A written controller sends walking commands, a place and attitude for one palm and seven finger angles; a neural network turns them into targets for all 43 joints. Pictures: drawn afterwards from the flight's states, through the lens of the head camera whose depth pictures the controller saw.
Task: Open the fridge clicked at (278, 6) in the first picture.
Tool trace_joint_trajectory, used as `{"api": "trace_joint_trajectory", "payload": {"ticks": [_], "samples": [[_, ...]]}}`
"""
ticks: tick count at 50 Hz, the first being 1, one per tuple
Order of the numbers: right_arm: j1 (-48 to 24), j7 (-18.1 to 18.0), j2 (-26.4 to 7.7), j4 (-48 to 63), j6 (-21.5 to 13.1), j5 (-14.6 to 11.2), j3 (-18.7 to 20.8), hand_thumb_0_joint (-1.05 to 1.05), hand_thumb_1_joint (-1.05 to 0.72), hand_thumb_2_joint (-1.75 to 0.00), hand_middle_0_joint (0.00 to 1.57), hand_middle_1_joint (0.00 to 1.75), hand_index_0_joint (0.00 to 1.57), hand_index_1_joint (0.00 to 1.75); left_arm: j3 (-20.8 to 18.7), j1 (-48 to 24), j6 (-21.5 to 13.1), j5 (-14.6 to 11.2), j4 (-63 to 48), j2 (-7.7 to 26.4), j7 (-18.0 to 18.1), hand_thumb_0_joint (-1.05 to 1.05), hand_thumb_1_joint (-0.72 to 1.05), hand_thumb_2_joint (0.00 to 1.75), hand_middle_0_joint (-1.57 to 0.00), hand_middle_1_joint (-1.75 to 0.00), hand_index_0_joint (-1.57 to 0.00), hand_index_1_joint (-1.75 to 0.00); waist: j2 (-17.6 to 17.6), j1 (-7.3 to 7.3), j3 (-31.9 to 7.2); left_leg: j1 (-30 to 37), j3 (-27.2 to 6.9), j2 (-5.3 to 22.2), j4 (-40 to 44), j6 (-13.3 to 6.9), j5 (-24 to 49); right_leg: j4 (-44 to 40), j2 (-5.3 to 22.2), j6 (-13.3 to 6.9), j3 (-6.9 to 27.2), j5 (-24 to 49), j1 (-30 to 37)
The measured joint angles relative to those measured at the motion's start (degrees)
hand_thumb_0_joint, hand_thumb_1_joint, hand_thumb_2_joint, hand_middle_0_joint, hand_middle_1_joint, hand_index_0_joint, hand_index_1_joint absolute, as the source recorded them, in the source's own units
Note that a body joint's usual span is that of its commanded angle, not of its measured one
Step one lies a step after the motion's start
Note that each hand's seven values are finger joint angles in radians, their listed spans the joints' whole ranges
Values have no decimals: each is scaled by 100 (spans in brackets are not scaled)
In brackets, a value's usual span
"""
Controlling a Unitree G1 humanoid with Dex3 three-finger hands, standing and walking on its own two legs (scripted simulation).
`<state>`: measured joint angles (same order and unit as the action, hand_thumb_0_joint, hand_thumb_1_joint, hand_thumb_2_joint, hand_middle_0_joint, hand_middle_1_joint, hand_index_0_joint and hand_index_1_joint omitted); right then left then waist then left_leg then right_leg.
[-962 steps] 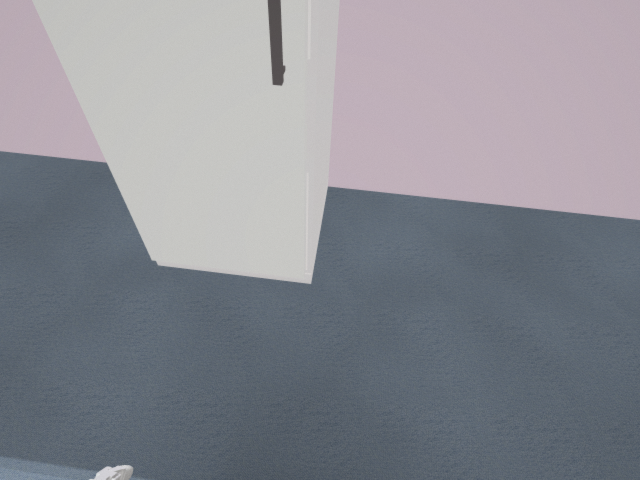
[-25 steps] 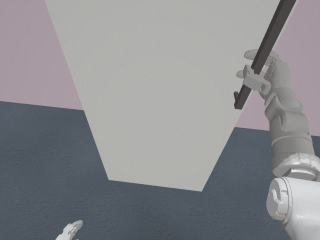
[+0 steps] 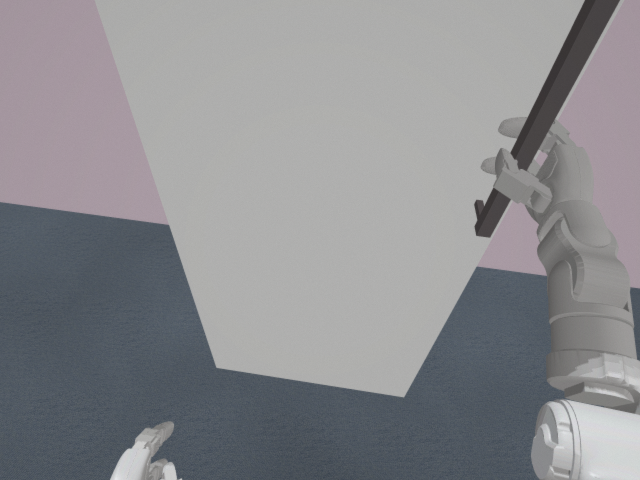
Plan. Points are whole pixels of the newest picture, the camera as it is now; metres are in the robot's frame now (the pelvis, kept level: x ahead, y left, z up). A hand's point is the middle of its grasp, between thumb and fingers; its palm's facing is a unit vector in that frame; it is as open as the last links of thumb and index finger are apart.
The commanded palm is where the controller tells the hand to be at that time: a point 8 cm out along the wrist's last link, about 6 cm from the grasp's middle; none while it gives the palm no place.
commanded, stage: pull the door a little, standing still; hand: right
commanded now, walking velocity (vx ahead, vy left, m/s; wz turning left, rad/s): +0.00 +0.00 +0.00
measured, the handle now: (535, 109) +0.48 -0.20 +0.27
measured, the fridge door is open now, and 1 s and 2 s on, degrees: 0 23 48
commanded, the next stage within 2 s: walk backward, drawing the door open in 0.46 s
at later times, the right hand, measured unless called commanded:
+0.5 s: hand (507, 204) +0.37 -0.16 +0.21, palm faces +0.05 +1.00 -0.01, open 5.9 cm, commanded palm +0.30 -0.21 +0.21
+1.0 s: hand (472, 321) +0.23 -0.10 +0.20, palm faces +0.10 +0.98 -0.19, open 6.8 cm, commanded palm +0.19 -0.15 +0.20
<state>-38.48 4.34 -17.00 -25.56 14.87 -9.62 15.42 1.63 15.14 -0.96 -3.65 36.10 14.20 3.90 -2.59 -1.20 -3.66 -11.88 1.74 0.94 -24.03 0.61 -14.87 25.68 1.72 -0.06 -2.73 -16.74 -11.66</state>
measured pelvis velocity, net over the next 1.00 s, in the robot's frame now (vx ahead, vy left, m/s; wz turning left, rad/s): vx -0.07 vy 0.03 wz -0.04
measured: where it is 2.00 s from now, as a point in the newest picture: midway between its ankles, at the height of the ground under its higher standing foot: outside the picture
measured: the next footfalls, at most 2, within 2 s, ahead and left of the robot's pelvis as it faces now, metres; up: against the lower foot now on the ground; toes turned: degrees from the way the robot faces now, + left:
right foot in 1.34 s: -0.11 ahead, -0.03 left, +0.00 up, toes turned -17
left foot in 1.58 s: -0.05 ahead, +0.34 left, +0.00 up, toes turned -28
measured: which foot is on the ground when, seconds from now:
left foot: down 0.00-1.00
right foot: down 0.00-1.00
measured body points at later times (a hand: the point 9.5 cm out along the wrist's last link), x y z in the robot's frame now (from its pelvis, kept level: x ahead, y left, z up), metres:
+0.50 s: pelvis +0.02 +0.00 +0.00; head +0.00 +0.02 +0.45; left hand +0.19 +0.23 -0.09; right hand +0.36 -0.21 +0.21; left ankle -0.03 +0.13 -0.74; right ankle -0.04 -0.12 -0.74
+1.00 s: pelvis -0.07 +0.03 +0.00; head -0.05 +0.05 +0.45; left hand +0.12 +0.24 -0.10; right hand +0.22 -0.15 +0.21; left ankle -0.03 +0.13 -0.74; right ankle -0.04 -0.12 -0.74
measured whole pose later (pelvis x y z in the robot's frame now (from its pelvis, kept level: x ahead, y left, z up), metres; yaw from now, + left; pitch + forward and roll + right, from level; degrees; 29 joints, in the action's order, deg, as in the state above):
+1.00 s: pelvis -0.07 +0.03 +0.00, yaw -2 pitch +0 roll -1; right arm 0.1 -4.8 -13.2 21.4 0.4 -3.8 3.3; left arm 2.3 9.0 4.4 0.3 30.6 9.5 3.2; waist -2.2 -2.7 1.6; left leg -16.2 4.9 1.0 -28.1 -1.1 -12.1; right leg 25.6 1.8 2.1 0.6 -10.7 -15.0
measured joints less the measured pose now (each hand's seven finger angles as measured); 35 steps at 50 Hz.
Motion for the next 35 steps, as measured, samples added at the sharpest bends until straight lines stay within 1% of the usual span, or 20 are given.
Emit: {"api": "trace_joint_trajectory", "payload": {"ticks": [6, 10, 13, 17, 22, 26, 29, 30, 33, 35], "samples": [[384, -32, 112, 700, 306, -21, -24, 1, -78, -79, 33, 140, 32, 140, -19, -136, 77, 3, -93, -13, -27, 1, 90, 90, -20, -30, -20, -29, -18, 54, -25, 98, -11, -2, 65, 2, -12, -76, -1, -4, -13, -18, 109], [328, 62, 105, 715, 429, -34, -87, 1, -77, -79, 35, 140, 34, 139, 21, -256, 138, 21, -67, -28, 30, 1, 90, 90, -20, -30, -20, -29, 14, 105, -31, 144, 33, 5, 78, 6, -57, -69, -8, 1, 31, -49, 126], [367, 43, 108, 784, 515, -42, -86, 1, -76, -79, 35, 140, 35, 139, 32, -324, 179, 26, -108, -40, 32, 1, 90, 90, -20, -30, -20, -29, 1, 108, -44, 157, 38, 2, 85, -8, -39, -88, -6, 3, 36, -34, 146], [641, 13, 129, 1090, 577, -70, -44, 1, -76, -79, 36, 140, 34, 138, 44, -362, 214, 25, -204, -63, -4, 1, 90, 90, -20, -30, -20, -29, -31, 93, -72, 197, 4, 2, 118, -11, -22, -147, -9, -3, 4, -5, 213], [1325, 40, 224, 1925, 667, -156, -25, 1, -76, -78, 35, 139, 32, 136, 65, -355, 254, 19, -292, -85, -58, 1, 90, 90, -20, -30, -20, -29, -60, 111, -113, 268, -39, -4, 143, -19, -14, -216, -7, 4, -39, 21, 326], [2139, 41, 378, 2946, 797, -269, -75, 0, -75, -77, 35, 138, 29, 134, 83, -369, 259, 19, -336, -93, -113, 1, 90, 90, -20, -30, -20, -29, -88, 149, -161, 326, -45, -7, 131, -34, -5, -233, -4, 4, -52, 43, 411], [2781, 32, 488, 3795, 947, -341, -190, 0, -74, -77, 36, 138, 27, 133, 104, -414, 244, 31, -367, -93, -148, 1, 90, 90, -20, -30, -20, -29, -105, 190, -200, 366, -23, -7, 102, -37, -56, -229, -2, 19, -35, 4, 463], [2947, -22, 444, 3998, 823, -229, -320, 0, -73, -77, 36, 138, 27, 133, 125, -453, 243, 67, -394, -85, -136, 1, 90, 90, -20, -30, -20, -29, -110, 194, -185, 384, -4, -8, 118, -22, -92, -151, 3, 16, -16, -29, 422], [3299, -316, 313, 4128, -97, 79, -744, -1, -67, -76, 39, 138, 28, 134, 117, -626, 303, 222, -435, -63, -74, 1, 90, 90, -20, -30, -20, -29, -149, 186, -97, 286, 79, -20, 56, -6, -116, 161, 23, -2, 75, -82, 172], [3452, -483, 307, 4199, -538, 225, -917, -3, -65, -77, 41, 138, 28, 134, 93, -729, 414, 285, -465, -72, -45, 1, 90, 90, -20, -30, -20, -30, -131, 174, -7, 203, 111, -1, -19, -11, -88, 188, 5, 1, 110, -29, 99]]}}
